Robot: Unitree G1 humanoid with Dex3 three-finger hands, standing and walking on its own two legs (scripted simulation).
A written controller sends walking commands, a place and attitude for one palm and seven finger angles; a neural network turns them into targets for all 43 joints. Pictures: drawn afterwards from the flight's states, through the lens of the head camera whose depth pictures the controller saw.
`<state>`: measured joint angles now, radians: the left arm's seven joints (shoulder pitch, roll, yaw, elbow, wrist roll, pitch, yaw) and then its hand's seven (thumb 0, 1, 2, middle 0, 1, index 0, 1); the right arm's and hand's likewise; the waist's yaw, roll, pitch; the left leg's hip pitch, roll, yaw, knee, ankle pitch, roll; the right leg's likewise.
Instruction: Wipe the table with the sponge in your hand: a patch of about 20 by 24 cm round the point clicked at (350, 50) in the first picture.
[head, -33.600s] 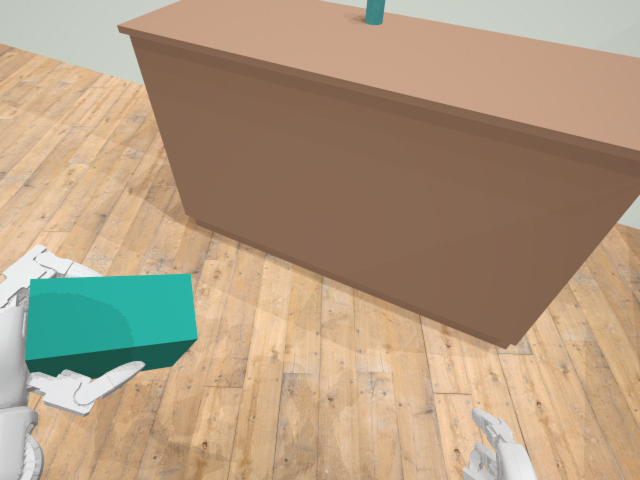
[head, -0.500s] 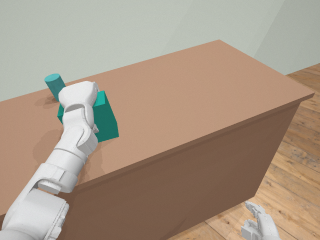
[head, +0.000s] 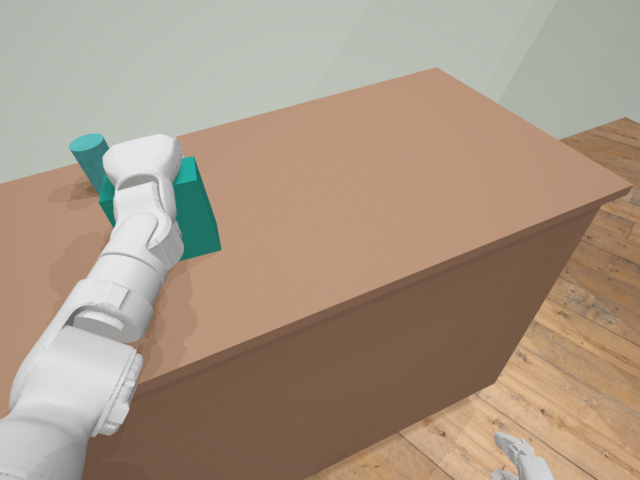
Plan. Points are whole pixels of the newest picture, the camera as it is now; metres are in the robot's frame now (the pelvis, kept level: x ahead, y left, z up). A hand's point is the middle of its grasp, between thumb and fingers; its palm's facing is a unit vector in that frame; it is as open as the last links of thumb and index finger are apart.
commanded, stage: wipe forward along the third lane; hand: left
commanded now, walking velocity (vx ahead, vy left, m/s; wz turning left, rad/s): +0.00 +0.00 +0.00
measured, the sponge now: (171, 226) +0.42 +0.24 +0.11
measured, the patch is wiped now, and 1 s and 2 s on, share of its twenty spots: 1.00 1.00 1.00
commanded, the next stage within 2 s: wipe back along the third lane in 0.38 s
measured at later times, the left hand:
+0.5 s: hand (157, 176) +0.47 +0.25 +0.16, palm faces -0.03 -0.01 -1.00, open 10.4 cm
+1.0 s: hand (159, 189) +0.44 +0.24 +0.16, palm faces +0.08 -0.02 -1.00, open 10.4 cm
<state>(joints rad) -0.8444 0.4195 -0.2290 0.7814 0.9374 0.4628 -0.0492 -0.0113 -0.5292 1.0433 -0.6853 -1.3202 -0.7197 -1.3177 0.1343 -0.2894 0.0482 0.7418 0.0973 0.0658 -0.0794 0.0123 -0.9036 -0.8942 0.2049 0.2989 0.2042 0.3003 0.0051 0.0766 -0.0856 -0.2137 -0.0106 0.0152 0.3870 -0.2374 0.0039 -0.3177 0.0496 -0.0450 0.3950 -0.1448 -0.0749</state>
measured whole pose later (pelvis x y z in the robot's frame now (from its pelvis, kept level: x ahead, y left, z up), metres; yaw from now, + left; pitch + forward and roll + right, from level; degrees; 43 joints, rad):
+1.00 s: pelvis +0.03 +0.04 +0.00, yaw +0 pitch +4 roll -1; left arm -0.75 0.31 -0.34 0.57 0.94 0.65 0.00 -0.01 -0.52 1.04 -0.68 -1.32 -0.71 -1.32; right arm 0.04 -0.28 0.05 0.70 0.10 0.14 -0.02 0.01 -0.90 -0.89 0.20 0.30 0.20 0.30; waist 0.05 0.10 -0.12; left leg -0.17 -0.05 0.02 0.37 -0.28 0.05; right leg -0.27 0.02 -0.04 0.38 -0.19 -0.02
